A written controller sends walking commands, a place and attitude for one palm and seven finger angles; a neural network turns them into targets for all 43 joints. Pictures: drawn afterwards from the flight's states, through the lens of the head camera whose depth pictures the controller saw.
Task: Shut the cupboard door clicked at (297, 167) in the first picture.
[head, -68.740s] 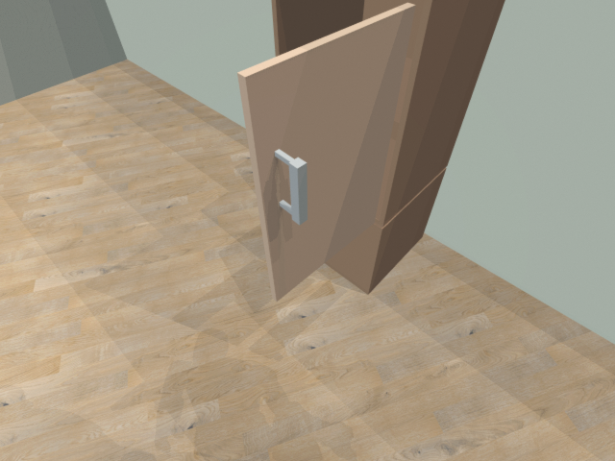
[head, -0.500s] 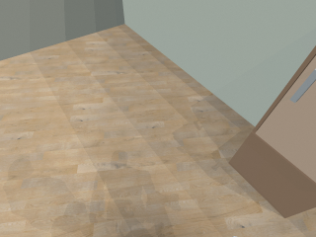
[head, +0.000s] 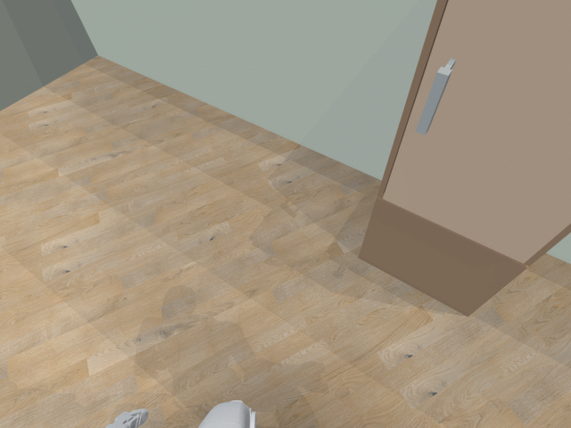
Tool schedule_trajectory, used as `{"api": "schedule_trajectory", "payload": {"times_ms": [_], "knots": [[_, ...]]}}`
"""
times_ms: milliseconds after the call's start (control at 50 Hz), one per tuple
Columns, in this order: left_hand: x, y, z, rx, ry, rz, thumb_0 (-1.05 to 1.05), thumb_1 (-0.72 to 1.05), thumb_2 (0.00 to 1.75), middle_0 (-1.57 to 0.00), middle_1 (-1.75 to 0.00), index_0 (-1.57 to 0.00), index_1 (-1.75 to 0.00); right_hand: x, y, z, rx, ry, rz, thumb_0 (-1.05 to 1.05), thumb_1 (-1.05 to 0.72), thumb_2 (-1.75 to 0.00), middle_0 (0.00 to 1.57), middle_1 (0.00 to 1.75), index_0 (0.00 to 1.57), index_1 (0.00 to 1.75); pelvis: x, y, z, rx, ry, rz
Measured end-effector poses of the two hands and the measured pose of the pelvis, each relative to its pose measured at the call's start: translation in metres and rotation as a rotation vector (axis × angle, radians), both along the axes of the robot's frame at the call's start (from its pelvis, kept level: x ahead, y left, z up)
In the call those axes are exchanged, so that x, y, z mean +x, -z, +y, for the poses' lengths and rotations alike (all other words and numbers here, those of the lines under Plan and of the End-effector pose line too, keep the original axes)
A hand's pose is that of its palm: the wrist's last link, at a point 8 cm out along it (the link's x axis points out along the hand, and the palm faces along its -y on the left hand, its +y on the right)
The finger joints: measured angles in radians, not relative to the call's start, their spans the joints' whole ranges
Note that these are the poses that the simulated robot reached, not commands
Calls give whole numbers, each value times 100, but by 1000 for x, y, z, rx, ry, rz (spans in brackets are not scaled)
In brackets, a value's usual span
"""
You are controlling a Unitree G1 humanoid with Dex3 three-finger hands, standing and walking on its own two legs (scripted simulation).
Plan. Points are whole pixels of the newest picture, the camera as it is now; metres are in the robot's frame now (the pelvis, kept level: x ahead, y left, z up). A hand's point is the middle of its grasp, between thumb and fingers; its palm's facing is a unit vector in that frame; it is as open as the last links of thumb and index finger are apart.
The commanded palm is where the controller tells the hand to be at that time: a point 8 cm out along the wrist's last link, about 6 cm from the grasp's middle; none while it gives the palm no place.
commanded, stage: turn to face it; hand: left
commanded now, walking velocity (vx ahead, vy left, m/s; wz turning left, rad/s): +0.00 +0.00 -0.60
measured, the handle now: (436, 97) +0.69 -0.26 +0.04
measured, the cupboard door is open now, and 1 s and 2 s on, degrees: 0 0 0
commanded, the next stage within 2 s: take the last steps up to it in 0.82 s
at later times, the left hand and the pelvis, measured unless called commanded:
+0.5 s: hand (188, 381) +0.20 +0.18 -0.15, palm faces -0.29 -0.92 -0.27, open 7.4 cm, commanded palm none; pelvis +0.02 +0.01 -0.01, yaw -18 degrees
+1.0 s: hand (193, 367) +0.22 +0.18 -0.16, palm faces -0.44 -0.88 -0.18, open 7.4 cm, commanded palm none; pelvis +0.06 +0.04 +0.01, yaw -29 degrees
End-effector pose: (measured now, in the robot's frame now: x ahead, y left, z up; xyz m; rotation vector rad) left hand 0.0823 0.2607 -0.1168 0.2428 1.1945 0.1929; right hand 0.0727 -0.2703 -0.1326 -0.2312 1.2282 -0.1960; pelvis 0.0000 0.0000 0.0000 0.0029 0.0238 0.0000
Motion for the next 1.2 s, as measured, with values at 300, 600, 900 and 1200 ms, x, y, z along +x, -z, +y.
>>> {"api": "schedule_trajectory", "payload": {"times_ms": [300, 600, 900, 1200], "knots": [[69, 13, 11, -89, 165, 23, 1, 91, 90, -20, -30, -20, -30, -35, -19, 47, -11, 128, -11, 1, -90, -90, 20, 30, 20, 30, 19, -5, 31, -39, 183, 5], [120, -2, -40, -10, 369, -19, 0, 90, 90, -20, -30, -20, -30, -88, 7, 13, 24, 377, 43, 1, -90, -90, 20, 30, 20, 30, 29, 1, 11, -12, 351, -2], [144, 29, -24, -85, 430, 95, 1, 90, 90, -20, -30, -20, -30, -61, -17, 64, -21, 430, -44, 1, -90, -90, 20, 30, 20, 30, 61, 0, 40, -33, 476, 2], [182, 14, -84, -87, 581, 34, 1, 91, 90, -20, -30, -20, -30, -153, 5, 78, 79, 639, 135, 1, -90, -90, 20, 30, 20, 30, 69, 1, 7, -16, 566, -1]]}}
